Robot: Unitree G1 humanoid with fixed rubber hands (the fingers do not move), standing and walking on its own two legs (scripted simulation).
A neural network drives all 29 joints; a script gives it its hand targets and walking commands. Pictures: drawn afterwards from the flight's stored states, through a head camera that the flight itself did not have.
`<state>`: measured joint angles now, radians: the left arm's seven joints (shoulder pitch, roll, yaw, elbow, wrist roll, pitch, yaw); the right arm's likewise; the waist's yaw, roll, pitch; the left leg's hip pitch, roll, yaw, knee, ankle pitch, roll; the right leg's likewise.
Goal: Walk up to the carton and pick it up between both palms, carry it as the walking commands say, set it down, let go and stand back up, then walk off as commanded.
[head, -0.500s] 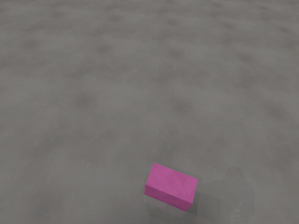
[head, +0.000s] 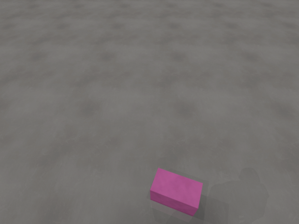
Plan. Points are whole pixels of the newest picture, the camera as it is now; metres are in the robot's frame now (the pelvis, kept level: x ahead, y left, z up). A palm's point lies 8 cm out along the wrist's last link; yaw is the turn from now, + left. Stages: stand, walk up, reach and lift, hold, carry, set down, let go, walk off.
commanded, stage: stand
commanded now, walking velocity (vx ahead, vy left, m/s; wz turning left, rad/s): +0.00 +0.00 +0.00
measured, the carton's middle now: (175, 191) +0.42 -0.13 -0.69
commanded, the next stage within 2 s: none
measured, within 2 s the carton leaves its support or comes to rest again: neither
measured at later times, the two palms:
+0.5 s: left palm out of the picture -0.01 +0.19 -0.14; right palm out of the picture -0.04 -0.25 -0.15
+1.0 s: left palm out of the picture +0.03 +0.25 -0.12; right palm out of the picture +0.02 -0.32 -0.13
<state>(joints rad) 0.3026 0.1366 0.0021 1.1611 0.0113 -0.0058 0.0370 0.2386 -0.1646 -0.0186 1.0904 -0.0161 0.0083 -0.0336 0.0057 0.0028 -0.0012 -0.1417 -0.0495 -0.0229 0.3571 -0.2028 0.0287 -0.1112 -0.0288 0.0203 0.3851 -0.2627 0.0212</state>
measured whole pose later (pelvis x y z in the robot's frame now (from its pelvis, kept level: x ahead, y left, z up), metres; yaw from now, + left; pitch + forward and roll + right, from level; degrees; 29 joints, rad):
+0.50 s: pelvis -0.01 -0.03 +0.00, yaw -1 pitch -2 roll +0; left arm 0.27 0.14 0.02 1.17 0.01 -0.02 0.04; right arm 0.31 -0.15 -0.03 1.15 -0.02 0.00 -0.04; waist -0.01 0.02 0.02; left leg -0.13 0.01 -0.03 0.36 -0.19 -0.02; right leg -0.10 0.03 0.02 0.36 -0.23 -0.03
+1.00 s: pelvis -0.02 -0.03 +0.00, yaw -1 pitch -3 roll +0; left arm 0.16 0.31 0.03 1.12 0.00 -0.02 0.01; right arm 0.18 -0.31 -0.03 1.09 -0.02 -0.02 -0.02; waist 0.00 0.02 0.05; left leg -0.13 0.02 -0.03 0.35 -0.17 -0.03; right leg -0.09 0.04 0.02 0.35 -0.21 -0.03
